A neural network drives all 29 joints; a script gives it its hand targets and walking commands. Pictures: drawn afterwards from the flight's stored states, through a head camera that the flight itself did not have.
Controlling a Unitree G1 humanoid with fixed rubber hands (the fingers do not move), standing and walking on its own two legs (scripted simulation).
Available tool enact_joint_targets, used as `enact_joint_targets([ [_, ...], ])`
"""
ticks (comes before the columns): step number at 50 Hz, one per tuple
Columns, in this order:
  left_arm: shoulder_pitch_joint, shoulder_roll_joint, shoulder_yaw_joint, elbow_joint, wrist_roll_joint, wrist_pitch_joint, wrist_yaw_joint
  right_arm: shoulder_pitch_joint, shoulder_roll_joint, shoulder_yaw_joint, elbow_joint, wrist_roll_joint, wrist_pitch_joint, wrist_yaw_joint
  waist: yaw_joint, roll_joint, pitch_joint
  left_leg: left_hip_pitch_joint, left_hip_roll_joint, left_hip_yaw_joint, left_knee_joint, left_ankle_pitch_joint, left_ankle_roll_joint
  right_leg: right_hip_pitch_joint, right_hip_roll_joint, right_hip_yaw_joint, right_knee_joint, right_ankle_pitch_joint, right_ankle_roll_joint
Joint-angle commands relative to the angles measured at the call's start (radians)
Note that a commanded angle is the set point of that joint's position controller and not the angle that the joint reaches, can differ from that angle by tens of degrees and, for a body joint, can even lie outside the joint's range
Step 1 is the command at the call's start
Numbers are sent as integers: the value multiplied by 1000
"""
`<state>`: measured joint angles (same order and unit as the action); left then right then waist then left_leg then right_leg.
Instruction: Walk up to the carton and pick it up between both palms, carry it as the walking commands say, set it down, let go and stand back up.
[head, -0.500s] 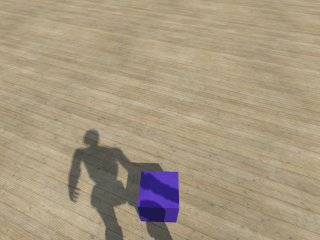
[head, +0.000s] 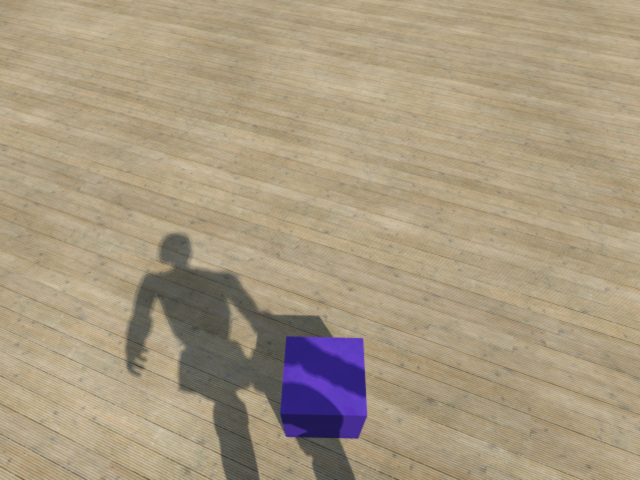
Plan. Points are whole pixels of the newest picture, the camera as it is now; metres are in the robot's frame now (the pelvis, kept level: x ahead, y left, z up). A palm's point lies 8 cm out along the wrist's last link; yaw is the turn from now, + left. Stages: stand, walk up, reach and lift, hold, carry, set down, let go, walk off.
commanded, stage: walk up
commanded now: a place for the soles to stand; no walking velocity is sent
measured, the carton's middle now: (323, 389) +0.44 +0.00 -0.64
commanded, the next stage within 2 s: reach and lift in 1.98 s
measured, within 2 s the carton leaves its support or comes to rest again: neither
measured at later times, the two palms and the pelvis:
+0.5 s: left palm out of the picture +0.08 +0.34 -0.11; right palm out of the picture +0.11 -0.29 -0.10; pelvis +0.01 +0.03 +0.01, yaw -2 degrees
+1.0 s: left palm out of the picture +0.14 +0.30 -0.10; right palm out of the picture +0.08 -0.31 -0.10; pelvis +0.01 +0.01 +0.01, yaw -3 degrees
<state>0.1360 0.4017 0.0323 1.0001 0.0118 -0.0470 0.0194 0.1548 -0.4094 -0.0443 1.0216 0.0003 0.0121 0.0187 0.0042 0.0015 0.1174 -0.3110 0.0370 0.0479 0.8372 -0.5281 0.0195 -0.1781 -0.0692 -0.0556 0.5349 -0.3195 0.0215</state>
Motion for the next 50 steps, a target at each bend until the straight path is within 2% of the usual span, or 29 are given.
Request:
enact_joint_targets([
  [1, -88, 225, 46, -85, -7, 15, 5, 129, -145, -49, -32, -12, -32, 1, -78, -104, -130, 185, -13, 67, -379, 380, 3, -65, -132, 24, 41, 464, -135],
  [2, -78, 160, 32, -108, -20, 28, 0, 122, -209, -60, -40, -32, -34, -10, -89, 85, -174, 258, 123, -115, -480, 569, 47, -137, -40, -36, 174, 297, -65],
  [3, -69, 116, 24, -114, -29, 43, 0, 66, -263, -55, -81, -34, -43, -21, -68, 247, -176, 232, 297, -412, -580, 650, 135, -208, 80, 39, 251, -176, -8],
  [4, -30, 167, 38, -78, -22, 59, 6, -2, -278, -54, -97, -24, -47, -21, -44, 137, -177, 173, 317, -400, -522, 598, 181, -144, 40, 162, 317, -296, -18],
  [5, -10, 192, 40, -54, -36, 62, 1, -21, -263, -49, -93, -9, -49, -25, -40, 98, -144, 74, 311, -321, -497, 595, 223, -99, 41, 150, 344, -315, -24],
  [6, -52, 150, 24, -62, -47, 55, -2, -13, -229, -38, -85, -19, -55, -32, -28, 60, -102, 76, 240, -246, -471, 685, 168, -124, 58, 183, 320, -263, -40],
  [7, 34, 142, 29, -35, -42, 58, -2, -83, -239, -34, -100, -21, -54, -37, -1, 160, -135, 146, 269, -249, -444, 682, 186, -133, 28, 138, 227, -233, -34],
  [8, 77, 168, 37, -1, -26, 52, -1, -113, -243, -48, -105, -17, -45, -37, 18, 215, -126, 86, 260, -207, -432, 627, 177, -82, 24, 79, 186, -147, -35],
  [9, 106, 185, 39, 8, -24, 50, -3, -145, -235, -38, -104, -12, -40, -33, 34, 216, -154, 85, 233, -177, -409, 544, 151, -36, 23, 69, 80, -60, -34],
  [10, 86, 206, 47, 9, -12, 49, -11, -128, -222, -41, -102, -16, -38, -28, 21, 147, -170, 49, 214, -177, -413, 430, 115, 8, 31, 93, 14, 27, -37],
  [11, 30, 218, 50, 2, 0, 53, -12, -109, -227, -37, -98, -10, -35, -28, -3, 114, -140, 25, 202, -169, -431, 351, 90, 14, 22, 112, -3, 84, -52],
  [13, -11, 235, 60, -16, 17, 47, -19, -78, -229, -39, -86, -7, -33, -30, -28, 30, -104, -31, 182, -177, -440, 221, 69, 10, -22, 173, -51, 116, -71],
  [14, -21, 219, 53, -16, 14, 45, -23, -92, -212, -35, -84, -9, -34, -31, -29, 32, -95, -12, 160, -178, -467, 172, 61, -25, -36, 188, -71, 100, -81],
  [15, -23, 201, 44, -5, -2, 42, -30, -127, -214, -37, -75, -3, -35, -30, -25, 37, -98, 44, 131, -157, -488, 122, 52, -85, -17, 178, -69, 73, -79],
  [16, -37, 184, 45, -3, -3, 43, -33, -131, -201, -29, -67, -5, -36, -28, -25, 31, -117, 69, 148, -178, -512, 97, 56, -85, -11, 150, -76, 9, -69],
  [18, -26, 182, 40, 8, 0, 42, -39, -136, -213, -26, -50, -3, -41, -25, -18, 28, -127, 74, 166, -184, -507, 140, 56, -53, -1, 129, -86, 48, -58],
  [20, -33, 170, 29, 13, -4, 43, -38, -161, -200, -15, -32, -6, -49, -24, -10, 15, -131, 108, 152, -158, -513, 197, 43, -67, -10, 148, -115, 83, -60],
  [23, -54, 185, 30, 16, -6, 35, -34, -153, -201, -13, -16, -5, -51, -22, -16, -6, -164, 162, 129, -111, -483, 393, 35, -31, -34, 159, -126, 234, -58],
  [26, -60, 176, 27, 22, -10, 33, -33, -167, -191, -3, 0, 1, -49, -20, -14, -6, -171, 177, 120, -95, -475, 398, 31, -31, -42, 164, -148, 255, -54],
  [27, -66, 185, 26, 27, -10, 34, -32, -165, -188, 0, 8, 6, -48, -20, -21, -62, -173, 195, 116, -90, -468, 413, 26, -37, -43, 164, -155, 260, -57],
  [30, -75, 184, 25, 28, -11, 36, -30, -164, -188, 0, 22, 3, -46, -19, -22, -13, -155, 176, 117, -95, -502, 368, 21, -34, -44, 170, -175, 216, -53],
  [31, -71, 173, 24, 39, -11, 37, -29, -173, -189, -1, 28, 3, -45, -20, -11, 3, -160, 168, 123, -103, -514, 346, 23, -9, -42, 170, -179, 218, -53],
  [32, -63, 184, 24, 39, -10, 36, -30, -176, -180, 5, 32, 5, -46, -18, -14, -36, -151, 176, 117, -93, -506, 352, 17, -33, -45, 178, -192, 199, -53],
  [35, -106, 183, 20, 32, -4, 33, -28, -165, -170, 3, 47, -5, -44, -17, -27, -24, -120, 184, 105, -66, -500, 391, 9, -57, -54, 187, -220, 192, -54],
  [37, -106, 188, 28, 21, -8, 36, -28, -160, -174, 2, 49, 0, -43, -16, -29, -47, -159, 207, 107, -64, -502, 384, 7, -48, -53, 192, -222, 190, -55],
  [40, -104, 178, 24, 19, -8, 34, -29, -164, -181, 1, 56, -5, -46, -16, -21, -16, -173, 218, 114, -64, -509, 448, 3, -10, -51, 177, -220, 233, -53],
  [44, -113, 179, 32, 23, -6, 38, -27, -160, -177, -1, 55, -7, -46, -19, -25, -15, -172, 208, 120, -67, -508, 432, 12, -16, -48, 173, -211, 217, -51],
  [48, -111, 172, 34, 18, -3, 40, -27, -134, -179, -4, 50, -6, -44, -20, -26, -43, -170, 201, 117, -71, -498, 424, 9, -22, -38, 164, -213, 203, -53],
  [50, -115, 176, 35, 20, -7, 41, -29, -143, -175, -5, 47, -7, -44, -21, -28, -8, -172, 210, 123, -68, -499, 462, 13, -26, -39, 166, -195, 243, -53],
])
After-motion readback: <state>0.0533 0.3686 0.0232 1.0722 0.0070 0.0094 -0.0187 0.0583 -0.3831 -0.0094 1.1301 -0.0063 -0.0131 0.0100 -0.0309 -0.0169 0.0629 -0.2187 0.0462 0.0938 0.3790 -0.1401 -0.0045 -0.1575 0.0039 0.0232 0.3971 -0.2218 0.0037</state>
